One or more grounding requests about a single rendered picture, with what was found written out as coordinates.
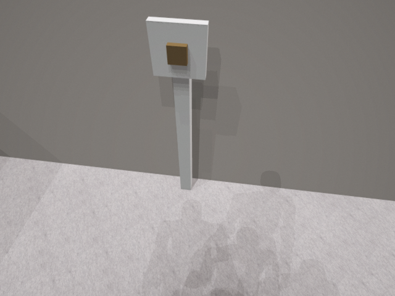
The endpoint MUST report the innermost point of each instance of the panel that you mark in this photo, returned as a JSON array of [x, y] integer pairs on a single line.
[[194, 33]]

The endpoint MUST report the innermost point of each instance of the button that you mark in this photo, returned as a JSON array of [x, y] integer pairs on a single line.
[[177, 54]]

